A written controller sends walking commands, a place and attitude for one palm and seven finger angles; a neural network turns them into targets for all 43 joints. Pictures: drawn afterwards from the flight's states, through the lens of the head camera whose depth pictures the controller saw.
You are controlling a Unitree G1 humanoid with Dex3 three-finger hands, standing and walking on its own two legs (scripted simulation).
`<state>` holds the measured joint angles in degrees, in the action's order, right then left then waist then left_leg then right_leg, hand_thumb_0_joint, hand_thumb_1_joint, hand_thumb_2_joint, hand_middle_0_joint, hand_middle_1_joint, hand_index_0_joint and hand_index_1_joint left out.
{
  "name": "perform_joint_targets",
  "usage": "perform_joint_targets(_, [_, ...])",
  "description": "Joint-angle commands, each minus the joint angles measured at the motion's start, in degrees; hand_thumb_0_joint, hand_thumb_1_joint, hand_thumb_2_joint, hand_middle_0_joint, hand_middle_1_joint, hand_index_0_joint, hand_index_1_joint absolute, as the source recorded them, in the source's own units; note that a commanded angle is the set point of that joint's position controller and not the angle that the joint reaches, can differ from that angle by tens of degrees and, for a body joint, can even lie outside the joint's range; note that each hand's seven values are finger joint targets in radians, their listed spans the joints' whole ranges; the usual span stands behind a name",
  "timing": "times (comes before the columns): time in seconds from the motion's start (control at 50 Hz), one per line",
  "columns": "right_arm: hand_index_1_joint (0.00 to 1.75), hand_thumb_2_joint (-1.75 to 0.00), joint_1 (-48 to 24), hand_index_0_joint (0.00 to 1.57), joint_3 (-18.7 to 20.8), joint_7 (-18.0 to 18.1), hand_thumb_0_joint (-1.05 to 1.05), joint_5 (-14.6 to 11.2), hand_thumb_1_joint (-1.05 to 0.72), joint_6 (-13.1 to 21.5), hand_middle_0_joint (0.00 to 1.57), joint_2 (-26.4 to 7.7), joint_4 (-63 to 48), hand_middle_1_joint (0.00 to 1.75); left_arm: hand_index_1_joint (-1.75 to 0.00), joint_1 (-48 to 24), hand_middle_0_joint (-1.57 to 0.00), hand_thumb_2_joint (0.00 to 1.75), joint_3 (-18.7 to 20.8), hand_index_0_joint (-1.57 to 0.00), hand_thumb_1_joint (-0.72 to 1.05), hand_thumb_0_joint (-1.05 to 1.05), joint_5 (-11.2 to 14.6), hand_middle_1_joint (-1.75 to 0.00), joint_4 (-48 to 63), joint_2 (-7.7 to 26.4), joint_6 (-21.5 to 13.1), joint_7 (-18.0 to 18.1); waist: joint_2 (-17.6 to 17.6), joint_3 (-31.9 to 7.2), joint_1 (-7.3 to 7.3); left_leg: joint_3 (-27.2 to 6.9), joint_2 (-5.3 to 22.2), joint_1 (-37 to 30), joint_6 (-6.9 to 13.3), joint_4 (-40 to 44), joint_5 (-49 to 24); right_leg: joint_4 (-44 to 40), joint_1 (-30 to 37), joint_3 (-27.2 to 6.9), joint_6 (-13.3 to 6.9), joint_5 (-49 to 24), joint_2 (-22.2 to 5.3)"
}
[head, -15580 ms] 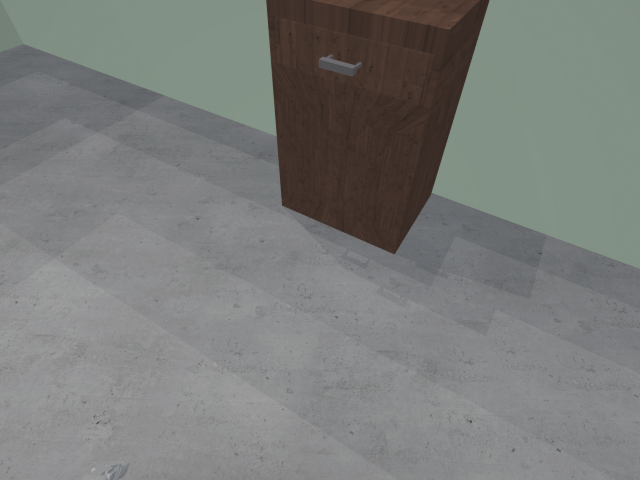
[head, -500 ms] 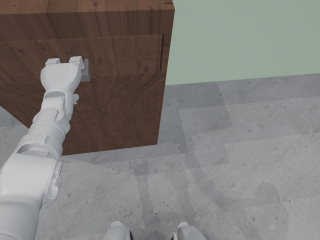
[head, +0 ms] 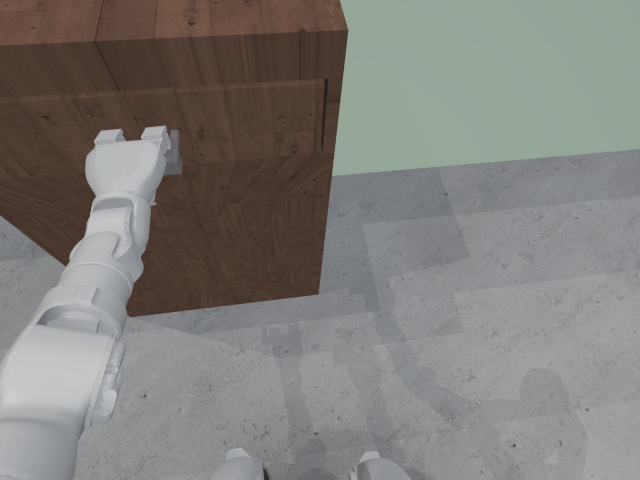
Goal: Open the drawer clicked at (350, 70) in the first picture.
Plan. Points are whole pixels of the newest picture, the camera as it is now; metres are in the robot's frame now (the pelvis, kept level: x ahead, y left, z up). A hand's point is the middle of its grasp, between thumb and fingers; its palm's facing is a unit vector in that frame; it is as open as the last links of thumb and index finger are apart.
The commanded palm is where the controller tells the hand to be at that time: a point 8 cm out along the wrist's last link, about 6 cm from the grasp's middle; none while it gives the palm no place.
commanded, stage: pull the drawer open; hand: left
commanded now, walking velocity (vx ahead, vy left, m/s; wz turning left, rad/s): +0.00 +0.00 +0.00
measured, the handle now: (137, 152) +0.56 +0.21 +0.03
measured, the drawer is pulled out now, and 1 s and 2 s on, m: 0.00 0.09 0.30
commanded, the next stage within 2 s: none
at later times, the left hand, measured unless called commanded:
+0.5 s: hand (142, 210) +0.47 +0.20 +0.01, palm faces -0.05 -0.03 -1.00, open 6.0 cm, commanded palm +0.45 +0.19 +0.06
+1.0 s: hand (139, 255) +0.41 +0.20 +0.01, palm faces -0.02 -0.05 -1.00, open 6.0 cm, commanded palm +0.35 +0.19 +0.06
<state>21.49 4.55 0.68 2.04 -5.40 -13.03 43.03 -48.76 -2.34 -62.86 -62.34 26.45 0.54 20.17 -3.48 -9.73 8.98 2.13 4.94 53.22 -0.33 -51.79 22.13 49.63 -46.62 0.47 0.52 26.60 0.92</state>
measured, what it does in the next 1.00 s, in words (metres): stands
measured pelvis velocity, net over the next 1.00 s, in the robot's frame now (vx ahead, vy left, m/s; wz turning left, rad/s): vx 0.02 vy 0.00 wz -0.01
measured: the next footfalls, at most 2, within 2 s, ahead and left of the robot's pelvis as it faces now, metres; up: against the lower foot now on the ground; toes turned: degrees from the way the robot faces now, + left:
none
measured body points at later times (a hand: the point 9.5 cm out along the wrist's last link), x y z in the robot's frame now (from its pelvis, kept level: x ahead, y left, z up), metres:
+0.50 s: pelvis +0.01 -0.01 +0.00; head +0.11 -0.01 +0.44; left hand +0.47 +0.20 +0.06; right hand +0.05 -0.28 -0.13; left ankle +0.01 +0.12 -0.69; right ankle -0.04 -0.13 -0.69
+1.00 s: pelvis +0.02 +0.00 +0.02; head +0.08 -0.02 +0.46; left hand +0.40 +0.20 +0.06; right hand +0.06 -0.27 -0.12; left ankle +0.01 +0.12 -0.69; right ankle -0.04 -0.13 -0.69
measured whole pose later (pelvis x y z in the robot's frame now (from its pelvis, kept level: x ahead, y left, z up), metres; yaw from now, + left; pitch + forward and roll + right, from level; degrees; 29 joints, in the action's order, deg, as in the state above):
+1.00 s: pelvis +0.02 +0.00 +0.02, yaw +0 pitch +17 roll -1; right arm 17.6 5.4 0.2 0.5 -6.6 -12.9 40.8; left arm -20.6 -4.5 -61.5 -37.9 19.8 2.4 22.8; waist -3.4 -9.7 4.3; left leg 3.8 4.3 40.5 -0.6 -45.5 21.7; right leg 44.3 -35.0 -1.3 0.4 26.1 0.5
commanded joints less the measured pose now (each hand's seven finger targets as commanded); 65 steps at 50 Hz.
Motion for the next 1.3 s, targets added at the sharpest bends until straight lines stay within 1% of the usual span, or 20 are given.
perform_joint_targets(0.0, [0.30, -0.90, 8.04, 0.20, 3.46, 0.14, 0.00, 0.04, -0.90, 0.55, 0.20, -9.47, -2.89, 0.30, -1.35, -16.97, -0.40, 0.90, 1.09, -0.40, 0.90, 0.00, 1.14, -1.35, 12.61, 6.50, -1.89, 1.73, -2.11, -26.94, -1.16, -0.56, -4.12, -29.01, 2.29, 1.64, -31.79, -5.07, 8.51, 2.02, -1.78, -31.41, 3.40])
perform_joint_targets(0.04, [0.30, -0.90, 7.69, 0.20, 3.66, 0.19, 0.00, -0.10, -0.90, 0.33, 0.20, -9.61, -3.05, 0.30, -1.35, -14.27, -0.40, 0.90, 2.32, -0.40, 0.90, 0.00, 0.73, -1.35, 13.90, 7.75, -1.95, 2.01, -1.97, -27.25, -2.17, -0.52, -4.14, -29.48, 2.24, 1.86, -33.03, -4.91, 9.27, 1.97, -1.78, -32.50, 3.39])
perform_joint_targets(0.2, [0.30, -0.90, 4.79, 0.20, 3.95, -0.22, 0.00, -0.30, -0.90, -0.12, 0.20, -9.12, -4.50, 0.30, -1.35, -5.44, -0.40, 0.90, 1.89, -0.40, 0.90, 0.00, 1.64, -1.35, 21.00, 5.32, -2.15, 2.57, -0.89, -25.91, -3.95, 0.19, -4.43, -31.53, 2.40, 3.28, -37.58, -5.94, 13.92, 1.59, -1.63, -37.54, 3.06])
perform_joint_targets(0.24, [0.30, -0.90, 5.67, 0.20, 3.94, 0.37, 0.00, -0.38, -0.90, -0.14, 0.20, -9.48, -2.44, 0.30, -1.35, -18.25, -0.40, 0.90, 0.65, -0.40, 0.90, 0.00, 0.20, -1.35, 18.04, 6.64, -2.02, 3.55, 0.38, -21.10, 0.21, -0.32, -4.35, -29.32, 2.51, 2.53, -32.64, -6.00, 9.13, 1.56, -1.33, -34.34, 2.89])
perform_joint_targets(0.3, [0.30, -0.90, 5.49, 0.20, 3.91, 0.57, 0.00, -0.09, -0.90, 0.18, 0.20, -9.45, -2.49, 0.30, -1.35, -18.22, -0.40, 0.90, 2.50, -0.40, 0.90, 0.00, -0.61, -1.35, 16.86, 8.46, -1.91, 4.53, -0.95, -23.68, -1.22, -0.14, -4.67, -29.84, 2.38, 2.30, -32.36, -5.50, 9.41, 1.25, -1.74, -33.46, 2.83])
perform_joint_targets(0.36, [0.30, -0.90, 5.30, 0.20, 4.20, 0.23, 0.00, 0.11, -0.90, 0.43, 0.20, -8.86, -2.56, 0.30, -1.35, -18.99, -0.40, 0.90, 0.10, -0.40, 0.90, 0.00, -0.60, -1.35, 16.95, 4.58, -1.88, 4.78, -2.87, -25.41, -0.74, -0.58, -4.42, -32.36, 2.19, 1.30, -35.56, -4.86, 7.25, 1.47, -1.61, -33.30, 2.89])
perform_joint_targets(0.46, [0.30, -0.90, 5.03, 0.20, 3.86, 0.42, 0.00, -0.01, -0.90, 0.38, 0.20, -9.03, -3.03, 0.30, -1.35, -18.74, -0.40, 0.90, 2.17, -0.40, 0.90, 0.00, -0.58, -1.35, 14.74, 7.51, -1.51, 4.61, -1.07, -25.95, -1.22, -0.25, -4.85, -29.20, 2.30, 1.13, -32.45, -4.45, 9.28, 1.15, -1.55, -33.87, 2.74])
perform_joint_targets(0.52, [0.30, -0.90, 4.91, 0.20, 3.79, 0.40, 0.00, -0.11, -0.90, 0.62, 0.20, -8.88, -3.23, 0.30, -1.35, -19.51, -0.40, 0.90, 0.88, -0.40, 0.90, 0.00, -0.74, -1.35, 14.27, 6.20, -1.42, 4.45, -1.26, -26.21, -0.76, -0.39, -4.88, -28.86, 2.30, 1.10, -30.69, -4.44, 8.47, 1.13, -1.52, -32.41, 2.78])
perform_joint_targets(0.54, [0.30, -0.90, 4.83, 0.20, 3.82, 0.33, 0.00, -0.13, -0.90, 0.65, 0.20, -8.82, -3.38, 0.30, -1.35, -18.44, -0.40, 0.90, 0.40, -0.40, 0.90, 0.00, -0.43, -1.35, 14.12, 5.16, -1.37, 4.32, -1.49, -25.54, -1.01, -0.17, -4.87, -28.92, 2.34, 1.30, -29.99, -4.76, 8.27, 1.26, -1.61, -31.73, 2.84])
perform_joint_targets(0.6, [0.30, -0.90, 4.18, 0.20, 3.55, 0.27, 0.00, -0.19, -0.90, 0.47, 0.20, -8.92, -4.55, 0.30, -1.35, -11.55, -0.40, 0.90, 3.74, -0.40, 0.90, 0.00, 0.45, -1.35, 15.30, 8.05, -1.57, 3.83, -0.25, -27.75, -3.79, 0.38, -5.20, -28.25, 2.44, 2.17, -30.61, -4.89, 13.31, 0.96, -1.78, -34.20, 2.90])
perform_joint_targets(0.64, [0.30, -0.90, 3.29, 0.20, 3.63, 0.08, 0.00, -0.40, -0.90, 0.44, 0.20, -8.55, -5.49, 0.30, -1.35, -6.74, -0.40, 0.90, 2.51, -0.40, 0.90, 0.00, 1.21, -1.35, 18.42, 5.84, -2.11, 3.19, -1.10, -27.80, -4.76, 0.87, -5.23, -28.97, 2.45, 2.83, -31.63, -5.30, 14.84, 0.98, -1.74, -35.83, 2.89])
perform_joint_targets(0.7, [0.30, -0.90, 1.94, 0.20, 3.56, 0.16, 0.00, -0.71, -0.90, 0.28, 0.20, -8.67, -6.31, 0.30, -1.35, 0.24, -0.40, 0.90, 3.71, -0.40, 0.90, 0.00, 1.82, -1.35, 20.76, 6.43, -2.25, 3.02, 1.56, -25.75, -5.84, 1.08, -5.22, -27.99, 2.60, 4.02, -31.25, -6.00, 17.18, 0.99, -1.78, -36.48, 2.95])
perform_joint_targets(0.76, [0.30, -0.90, 0.84, 0.20, 3.70, -0.02, 0.00, -1.08, -0.90, 0.42, 0.20, -8.63, -6.97, 0.30, -1.35, 4.53, -0.40, 0.90, 1.02, -0.40, 0.90, 0.00, 2.12, -1.35, 25.36, 2.99, -1.87, 3.32, 1.32, -23.14, -5.71, 1.09, -5.03, -29.26, 2.61, 5.22, -30.73, -6.96, 16.40, 1.47, -1.79, -34.88, 3.17])
perform_joint_targets(0.8, [0.30, -0.90, -0.18, 0.20, 3.67, 0.06, 0.00, -1.17, -0.90, 0.33, 0.20, -8.92, -7.15, 0.30, -1.35, 8.31, -0.40, 0.90, 2.79, -0.40, 0.90, 0.00, 2.27, -1.35, 27.42, 4.80, -1.40, 3.76, 2.39, -22.41, -6.35, 1.15, -5.04, -29.30, 2.61, 5.77, -31.15, -7.40, 17.95, 1.25, -1.91, -35.53, 3.10])
perform_joint_targets(0.86, [0.30, -0.90, -1.64, 0.20, 3.64, -0.09, 0.00, -1.43, -0.90, 0.56, 0.20, -8.54, -7.73, 0.30, -1.35, 11.88, -0.40, 0.90, 0.56, -0.40, 0.90, 0.00, 2.30, -1.35, 31.21, 1.81, -0.42, 4.29, 1.81, -20.62, -6.34, 1.25, -5.00, -30.81, 2.52, 6.59, -30.78, -8.01, 17.23, 1.67, -1.87, -34.29, 3.14])
perform_joint_targets(0.9, [0.30, -0.90, -2.51, 0.20, 3.64, -0.08, 0.00, -1.40, -0.90, 0.64, 0.20, -8.64, -8.01, 0.30, -1.35, 15.72, -0.40, 0.90, 2.06, -0.40, 0.90, 0.00, 2.49, -1.35, 33.82, 3.13, 0.08, 4.72, 2.03, -20.86, -7.22, 1.03, -4.88, -31.77, 2.47, 7.07, -32.15, -8.13, 18.49, 1.60, -2.03, -34.49, 3.13])
perform_joint_targets(0.98, [0.30, -0.90, -5.14, 0.20, 3.42, -0.46, 0.00, -1.59, -0.90, 1.08, 0.20, -8.11, -9.41, 0.30, -1.35, 22.36, -0.40, 0.90, -0.33, -0.40, 0.90, 0.00, 2.73, -1.35, 39.51, -0.39, 1.37, 5.11, 1.62, -18.81, -7.49, 0.85, -4.76, -33.78, 2.35, 7.69, -33.29, -8.60, 18.06, 2.05, -1.86, -34.12, 3.05])
perform_joint_targets(1.08, [0.30, -0.90, -8.42, 0.20, 2.78, -0.63, 0.00, -1.53, -0.90, 1.68, 0.20, -7.79, -11.20, 0.30, -1.35, 30.59, -0.40, 0.90, -0.25, -0.40, 0.90, 0.00, 2.91, -1.35, 45.25, -0.98, 2.79, 5.24, 3.03, -17.53, -8.50, 0.81, -5.02, -34.34, 2.26, 8.16, -33.53, -8.78, 19.94, 2.13, -1.76, -35.55, 2.75])
perform_joint_targets(1.16, [0.30, -0.90, -10.80, 0.20, 2.22, -0.72, 0.00, -1.39, -0.90, 1.92, 0.20, -7.31, -12.05, 0.30, -1.35, 31.50, -0.40, 0.90, -2.13, -0.40, 0.90, 0.00, 2.12, -1.35, 49.09, -2.82, 3.09, 5.50, 1.74, -15.12, -8.12, 0.58, -5.03, -35.43, 2.13, 8.16, -32.47, -8.84, 18.00, 2.31, -1.84, -33.31, 2.63])
perform_joint_targets(1.28, [0.30, -0.90, -13.87, 0.20, 1.67, -0.84, 0.00, -1.09, -0.90, 2.34, 0.20, -6.64, -13.33, 0.30, -1.35, 37.51, -0.40, 0.90, -2.00, -0.40, 0.90, 0.00, 1.60, -1.35, 52.92, -2.88, 3.18, 5.58, 2.91, -13.99, -9.17, 0.66, -5.57, -35.22, 2.06, 8.08, -29.12, -8.90, 18.66, 2.17, -1.99, -32.32, 2.33])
